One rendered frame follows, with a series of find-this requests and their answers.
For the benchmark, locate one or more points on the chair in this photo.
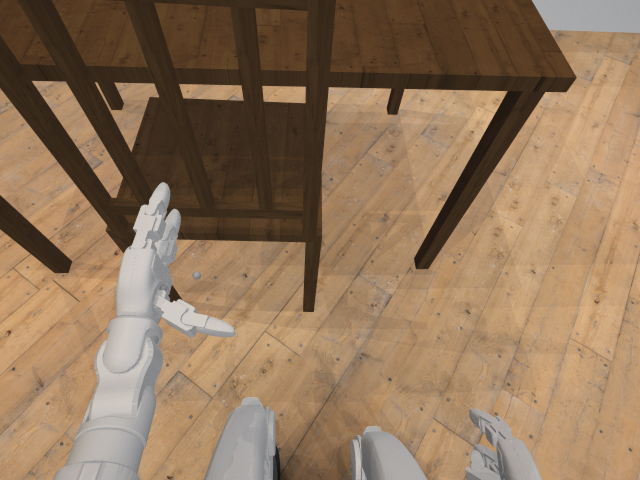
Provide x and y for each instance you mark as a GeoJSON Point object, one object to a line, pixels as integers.
{"type": "Point", "coordinates": [237, 170]}

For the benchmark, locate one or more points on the left robot thigh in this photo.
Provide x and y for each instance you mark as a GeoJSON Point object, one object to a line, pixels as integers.
{"type": "Point", "coordinates": [247, 439]}

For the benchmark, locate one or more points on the table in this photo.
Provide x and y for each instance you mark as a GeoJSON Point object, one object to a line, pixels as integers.
{"type": "Point", "coordinates": [484, 45]}

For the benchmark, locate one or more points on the right robot thigh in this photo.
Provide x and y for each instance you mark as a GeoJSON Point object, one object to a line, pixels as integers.
{"type": "Point", "coordinates": [381, 456]}

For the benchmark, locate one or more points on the robot thigh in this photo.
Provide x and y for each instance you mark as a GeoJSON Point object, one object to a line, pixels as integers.
{"type": "Point", "coordinates": [381, 456]}
{"type": "Point", "coordinates": [247, 439]}

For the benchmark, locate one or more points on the right robot hand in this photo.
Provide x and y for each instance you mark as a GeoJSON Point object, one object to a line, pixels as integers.
{"type": "Point", "coordinates": [512, 461]}

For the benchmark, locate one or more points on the robot left forearm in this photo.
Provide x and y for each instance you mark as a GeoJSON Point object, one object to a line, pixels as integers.
{"type": "Point", "coordinates": [115, 428]}

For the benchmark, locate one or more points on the left robot hand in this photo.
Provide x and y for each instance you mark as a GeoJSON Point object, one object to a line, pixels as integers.
{"type": "Point", "coordinates": [144, 269]}

